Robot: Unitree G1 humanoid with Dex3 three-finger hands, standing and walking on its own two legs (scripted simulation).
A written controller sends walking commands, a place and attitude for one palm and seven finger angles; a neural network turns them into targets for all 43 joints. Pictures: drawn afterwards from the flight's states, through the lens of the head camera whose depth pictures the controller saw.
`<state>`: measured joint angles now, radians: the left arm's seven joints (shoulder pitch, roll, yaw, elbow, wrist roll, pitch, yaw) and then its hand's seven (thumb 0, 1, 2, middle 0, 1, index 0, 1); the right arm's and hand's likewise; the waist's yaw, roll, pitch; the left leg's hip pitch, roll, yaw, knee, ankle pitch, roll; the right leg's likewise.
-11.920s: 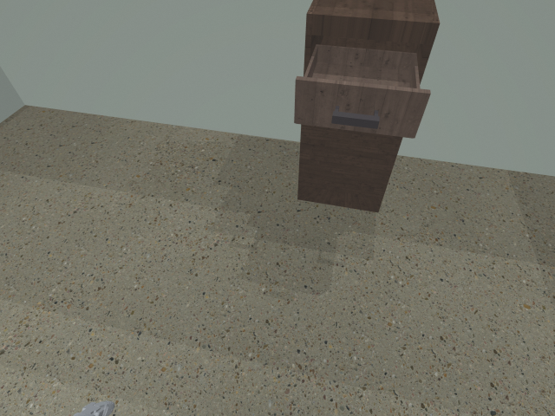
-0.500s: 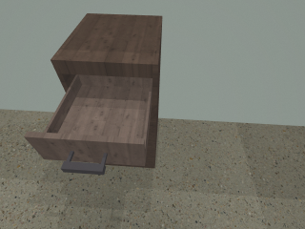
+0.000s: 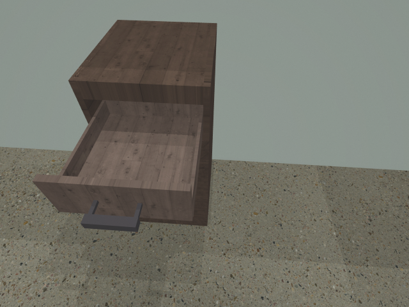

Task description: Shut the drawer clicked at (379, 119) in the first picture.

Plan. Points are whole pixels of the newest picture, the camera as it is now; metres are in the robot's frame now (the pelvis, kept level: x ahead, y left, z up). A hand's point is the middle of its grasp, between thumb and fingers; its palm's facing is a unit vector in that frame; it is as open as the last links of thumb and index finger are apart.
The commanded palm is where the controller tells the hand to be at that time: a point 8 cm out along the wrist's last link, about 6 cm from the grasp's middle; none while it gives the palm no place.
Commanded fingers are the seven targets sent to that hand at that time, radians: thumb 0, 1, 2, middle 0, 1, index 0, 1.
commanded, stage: raise the hand and make a fist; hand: left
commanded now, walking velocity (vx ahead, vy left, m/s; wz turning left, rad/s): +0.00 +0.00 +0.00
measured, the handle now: (114, 214) +0.32 +0.24 -0.05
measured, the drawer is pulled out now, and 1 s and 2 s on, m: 0.30 0.30 0.30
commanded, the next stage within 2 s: bring the fist close to the handle in 1.92 s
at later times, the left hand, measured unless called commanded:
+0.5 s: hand out of the picture +0.12 +0.15 -0.04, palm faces +0.02 -1.00 +0.02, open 5.7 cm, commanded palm +0.10 +0.22 -0.03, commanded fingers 0.00 0.90 0.90 -0.70 -0.84 -0.70 -0.84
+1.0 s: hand (103, 291) +0.15 +0.19 +0.00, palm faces +0.00 -1.00 -0.04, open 3.4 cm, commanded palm +0.11 +0.24 +0.01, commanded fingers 0.00 0.90 0.90 -1.20 -1.38 -1.20 -1.38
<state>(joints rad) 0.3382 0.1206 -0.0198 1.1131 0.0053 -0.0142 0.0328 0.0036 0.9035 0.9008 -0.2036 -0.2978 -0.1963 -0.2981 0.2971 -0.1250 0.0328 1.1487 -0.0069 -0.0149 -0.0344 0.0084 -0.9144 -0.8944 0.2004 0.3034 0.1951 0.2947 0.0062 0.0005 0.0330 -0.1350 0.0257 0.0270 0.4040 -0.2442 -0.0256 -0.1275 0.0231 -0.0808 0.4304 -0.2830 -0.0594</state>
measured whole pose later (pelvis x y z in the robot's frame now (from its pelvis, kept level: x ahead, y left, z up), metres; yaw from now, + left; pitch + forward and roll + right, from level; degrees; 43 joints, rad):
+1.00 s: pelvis -0.05 +0.03 -0.06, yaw +0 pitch +9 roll -2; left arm 0.55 0.19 0.05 -0.20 -0.21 -0.32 -0.13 0.02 0.90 0.90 -1.01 -1.17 -1.00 -1.18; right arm 0.31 -0.25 0.00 0.54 0.02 -0.23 -0.05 0.02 -0.90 -0.89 0.21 0.30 0.20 0.30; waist -0.03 0.03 -0.10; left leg -0.72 0.02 0.01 1.00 -0.44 0.02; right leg -0.68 -0.01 -0.09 0.96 -0.45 -0.02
